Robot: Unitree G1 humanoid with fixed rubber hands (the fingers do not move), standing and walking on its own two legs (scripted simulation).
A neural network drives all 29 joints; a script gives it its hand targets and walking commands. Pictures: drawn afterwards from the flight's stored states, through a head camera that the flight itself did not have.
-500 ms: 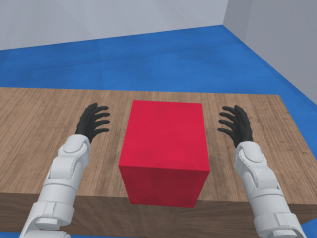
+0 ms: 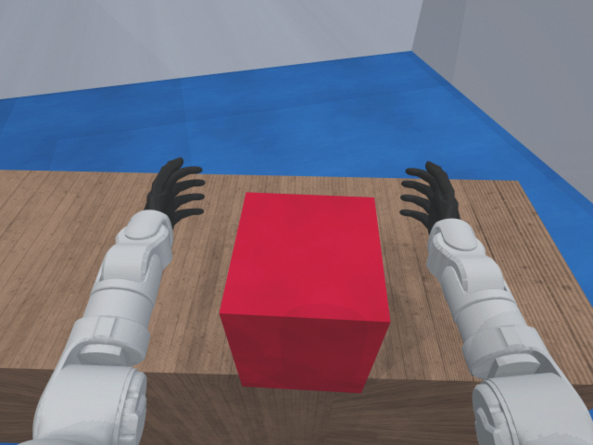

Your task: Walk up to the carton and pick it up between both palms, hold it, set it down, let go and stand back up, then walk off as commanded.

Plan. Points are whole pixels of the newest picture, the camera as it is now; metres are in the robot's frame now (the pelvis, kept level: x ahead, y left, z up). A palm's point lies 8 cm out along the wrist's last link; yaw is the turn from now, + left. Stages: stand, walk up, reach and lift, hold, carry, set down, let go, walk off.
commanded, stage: reach and lift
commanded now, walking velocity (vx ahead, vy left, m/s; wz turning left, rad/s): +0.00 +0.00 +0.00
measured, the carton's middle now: (305, 295) +0.36 +0.02 -0.04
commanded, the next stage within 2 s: none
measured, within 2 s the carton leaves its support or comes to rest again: neither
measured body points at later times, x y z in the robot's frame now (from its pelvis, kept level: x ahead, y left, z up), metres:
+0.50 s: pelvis +0.00 +0.01 -0.01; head +0.05 +0.02 +0.44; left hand +0.39 +0.24 +0.01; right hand +0.40 -0.17 +0.02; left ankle +0.00 +0.12 -0.74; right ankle +0.00 -0.12 -0.74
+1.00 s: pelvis +0.01 +0.02 -0.01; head +0.07 +0.03 +0.43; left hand +0.40 +0.19 -0.01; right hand +0.40 -0.16 -0.01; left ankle +0.01 +0.12 -0.74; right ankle +0.00 -0.12 -0.74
